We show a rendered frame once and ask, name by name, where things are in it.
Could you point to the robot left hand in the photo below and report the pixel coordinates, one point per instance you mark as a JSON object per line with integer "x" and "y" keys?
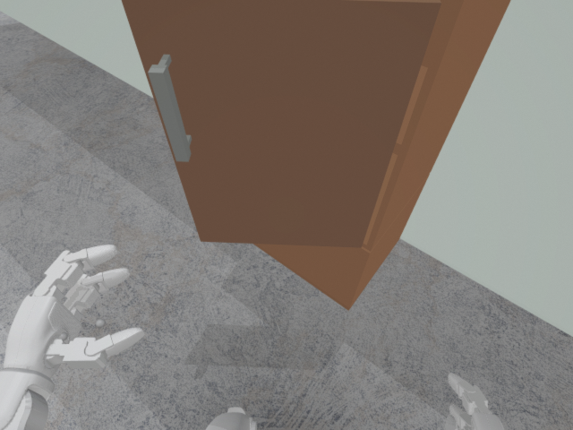
{"x": 33, "y": 342}

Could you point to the left robot forearm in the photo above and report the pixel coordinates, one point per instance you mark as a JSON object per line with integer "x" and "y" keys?
{"x": 24, "y": 395}

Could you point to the cupboard door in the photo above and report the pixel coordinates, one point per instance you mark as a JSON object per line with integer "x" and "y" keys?
{"x": 294, "y": 108}

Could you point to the robot left thigh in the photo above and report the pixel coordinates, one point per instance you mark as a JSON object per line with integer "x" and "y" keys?
{"x": 232, "y": 421}

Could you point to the robot left shin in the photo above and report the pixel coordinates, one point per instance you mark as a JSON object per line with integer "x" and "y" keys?
{"x": 236, "y": 409}

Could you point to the robot right hand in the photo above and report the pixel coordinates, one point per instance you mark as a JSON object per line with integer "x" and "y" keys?
{"x": 474, "y": 403}

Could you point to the handle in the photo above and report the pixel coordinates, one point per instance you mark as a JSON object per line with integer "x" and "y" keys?
{"x": 164, "y": 91}

